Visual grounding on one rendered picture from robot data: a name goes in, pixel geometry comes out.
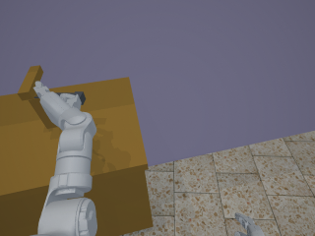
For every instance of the right robot hand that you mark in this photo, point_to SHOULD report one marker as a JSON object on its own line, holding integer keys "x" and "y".
{"x": 248, "y": 224}

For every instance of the left robot forearm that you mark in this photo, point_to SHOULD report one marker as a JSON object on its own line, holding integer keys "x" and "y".
{"x": 72, "y": 176}

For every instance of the left robot hand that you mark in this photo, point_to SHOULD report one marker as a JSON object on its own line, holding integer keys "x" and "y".
{"x": 53, "y": 104}

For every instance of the tap lever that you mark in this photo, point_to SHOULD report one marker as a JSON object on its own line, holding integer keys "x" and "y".
{"x": 79, "y": 93}

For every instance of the counter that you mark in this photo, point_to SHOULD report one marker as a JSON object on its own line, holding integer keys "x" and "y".
{"x": 28, "y": 150}

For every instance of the left robot upper arm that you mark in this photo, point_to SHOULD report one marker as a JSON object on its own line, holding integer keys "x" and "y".
{"x": 72, "y": 217}

